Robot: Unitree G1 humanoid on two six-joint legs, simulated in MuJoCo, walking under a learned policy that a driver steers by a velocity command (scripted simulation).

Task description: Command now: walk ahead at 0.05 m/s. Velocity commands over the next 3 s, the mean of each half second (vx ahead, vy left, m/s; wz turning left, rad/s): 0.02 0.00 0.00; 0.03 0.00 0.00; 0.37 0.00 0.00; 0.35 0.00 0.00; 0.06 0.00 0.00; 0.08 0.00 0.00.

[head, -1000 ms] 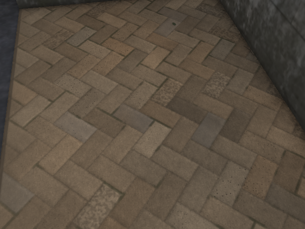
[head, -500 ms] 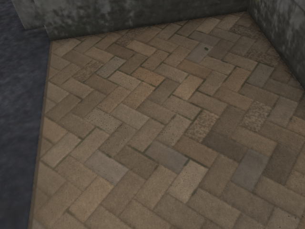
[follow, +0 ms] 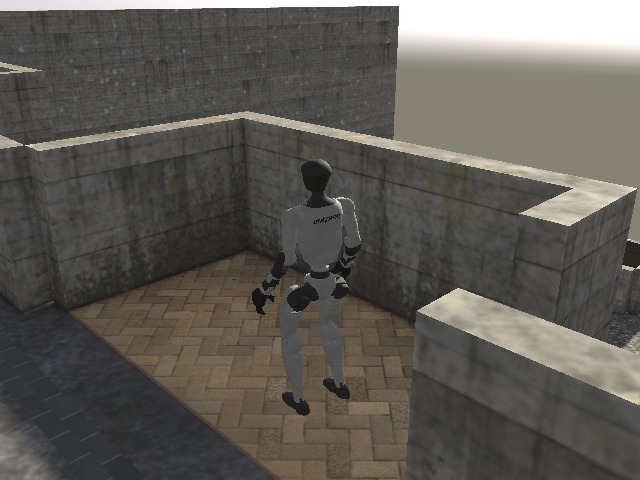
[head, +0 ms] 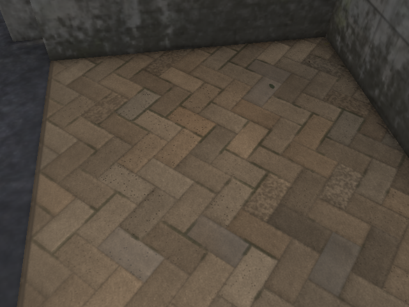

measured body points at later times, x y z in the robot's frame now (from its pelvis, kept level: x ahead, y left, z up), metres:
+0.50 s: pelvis +0.03 -0.01 +0.00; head +0.04 -0.01 +0.45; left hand +0.12 +0.24 -0.14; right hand +0.13 -0.26 -0.13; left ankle +0.03 +0.10 -0.74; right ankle +0.02 -0.15 -0.74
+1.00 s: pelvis +0.03 -0.01 +0.00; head +0.03 -0.01 +0.45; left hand +0.07 +0.24 -0.15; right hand +0.08 -0.26 -0.15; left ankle +0.03 +0.10 -0.73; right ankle +0.01 -0.14 -0.73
